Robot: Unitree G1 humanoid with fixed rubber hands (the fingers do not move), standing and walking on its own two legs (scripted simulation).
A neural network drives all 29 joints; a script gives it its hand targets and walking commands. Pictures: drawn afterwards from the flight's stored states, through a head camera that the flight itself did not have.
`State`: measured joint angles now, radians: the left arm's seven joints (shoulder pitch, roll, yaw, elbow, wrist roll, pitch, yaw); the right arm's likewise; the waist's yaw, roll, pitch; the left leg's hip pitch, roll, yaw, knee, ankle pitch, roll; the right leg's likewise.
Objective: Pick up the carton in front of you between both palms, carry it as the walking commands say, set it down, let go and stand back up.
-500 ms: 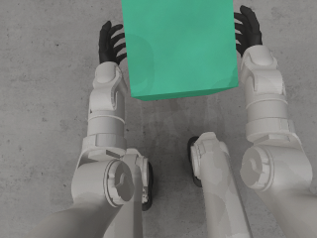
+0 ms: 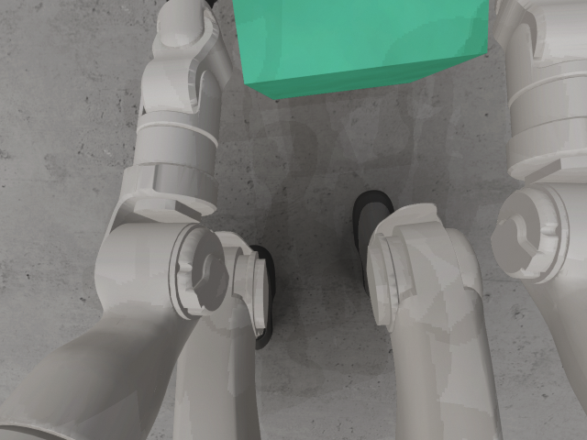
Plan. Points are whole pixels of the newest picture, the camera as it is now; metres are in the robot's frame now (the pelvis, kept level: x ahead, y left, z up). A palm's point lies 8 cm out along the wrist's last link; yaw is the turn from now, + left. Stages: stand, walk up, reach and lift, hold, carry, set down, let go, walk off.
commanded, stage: set down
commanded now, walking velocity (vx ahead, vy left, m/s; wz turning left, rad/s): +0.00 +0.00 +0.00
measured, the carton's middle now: out of the picture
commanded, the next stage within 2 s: none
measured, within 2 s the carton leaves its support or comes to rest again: rests again in 0.42 s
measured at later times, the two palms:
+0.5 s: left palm (196, 16) +0.55 +0.02 -0.19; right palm out of the picture +0.50 -0.28 -0.19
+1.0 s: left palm (192, 17) +0.55 +0.03 -0.20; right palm out of the picture +0.50 -0.28 -0.20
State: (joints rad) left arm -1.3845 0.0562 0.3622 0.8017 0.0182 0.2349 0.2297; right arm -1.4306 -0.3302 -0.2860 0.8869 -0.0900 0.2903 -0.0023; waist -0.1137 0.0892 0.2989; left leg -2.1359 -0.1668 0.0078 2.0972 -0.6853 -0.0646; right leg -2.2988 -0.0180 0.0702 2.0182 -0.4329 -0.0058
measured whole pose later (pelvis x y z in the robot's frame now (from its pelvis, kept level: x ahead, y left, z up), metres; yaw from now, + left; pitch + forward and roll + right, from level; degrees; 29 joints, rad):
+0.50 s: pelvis -0.01 +0.00 -0.02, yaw +0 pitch +36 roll +3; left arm -1.46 0.12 0.27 0.93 -0.03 0.22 0.20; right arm -1.48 -0.39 -0.30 1.00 -0.06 0.25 0.06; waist -0.12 0.09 0.40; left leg -2.16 -0.21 -0.02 2.19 -0.67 -0.08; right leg -2.30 -0.06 0.04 2.09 -0.44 -0.02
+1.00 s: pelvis -0.02 +0.01 -0.03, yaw -1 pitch +33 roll +1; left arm -1.53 0.13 0.32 1.01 0.05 0.19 0.10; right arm -1.54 -0.43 -0.39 1.10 -0.13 0.20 0.15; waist -0.11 0.09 0.47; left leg -2.14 -0.21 -0.02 2.23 -0.67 -0.07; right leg -2.26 -0.06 0.04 2.12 -0.43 -0.01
